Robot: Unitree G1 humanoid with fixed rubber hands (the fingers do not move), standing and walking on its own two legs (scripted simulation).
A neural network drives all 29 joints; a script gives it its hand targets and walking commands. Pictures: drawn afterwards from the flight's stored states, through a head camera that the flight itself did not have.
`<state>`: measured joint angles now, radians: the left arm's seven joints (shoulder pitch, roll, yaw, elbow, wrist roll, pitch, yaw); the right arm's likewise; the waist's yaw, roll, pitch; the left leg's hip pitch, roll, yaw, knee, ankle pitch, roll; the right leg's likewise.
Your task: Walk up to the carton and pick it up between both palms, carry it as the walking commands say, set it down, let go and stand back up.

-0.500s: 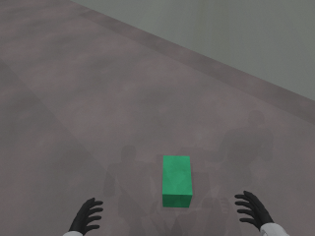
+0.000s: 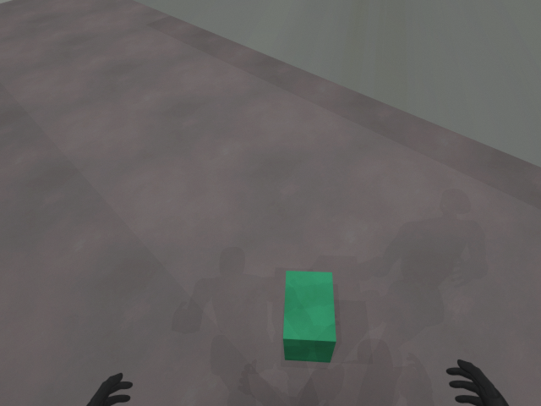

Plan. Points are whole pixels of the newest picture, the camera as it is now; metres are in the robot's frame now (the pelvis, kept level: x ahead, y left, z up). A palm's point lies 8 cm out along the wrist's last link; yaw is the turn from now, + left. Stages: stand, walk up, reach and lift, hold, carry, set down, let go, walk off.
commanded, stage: stand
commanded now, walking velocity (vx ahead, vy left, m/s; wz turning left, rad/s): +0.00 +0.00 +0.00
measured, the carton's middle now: (308, 316) +0.50 -0.07 -0.66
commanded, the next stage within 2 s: none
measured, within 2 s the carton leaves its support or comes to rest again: neither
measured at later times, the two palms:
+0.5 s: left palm out of the picture +0.10 +0.30 -0.09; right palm out of the picture +0.11 -0.29 -0.09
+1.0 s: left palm out of the picture +0.07 +0.31 -0.09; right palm out of the picture +0.08 -0.30 -0.09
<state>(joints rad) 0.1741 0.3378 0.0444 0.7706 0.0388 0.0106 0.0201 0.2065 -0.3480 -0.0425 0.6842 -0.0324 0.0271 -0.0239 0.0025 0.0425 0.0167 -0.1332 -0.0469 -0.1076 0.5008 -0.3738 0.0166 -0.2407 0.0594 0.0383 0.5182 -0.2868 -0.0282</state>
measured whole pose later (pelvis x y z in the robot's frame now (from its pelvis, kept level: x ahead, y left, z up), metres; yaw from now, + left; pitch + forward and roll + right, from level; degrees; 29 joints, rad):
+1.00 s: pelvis -0.02 +0.00 +0.01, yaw +0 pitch -2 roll +0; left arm 0.12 0.36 0.03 1.01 0.02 -0.01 0.01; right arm 0.18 -0.39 0.00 0.92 -0.02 -0.01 -0.03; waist 0.01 0.02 0.02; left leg -0.05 -0.05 -0.12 0.36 -0.27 0.02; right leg -0.15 0.05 0.04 0.38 -0.19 -0.03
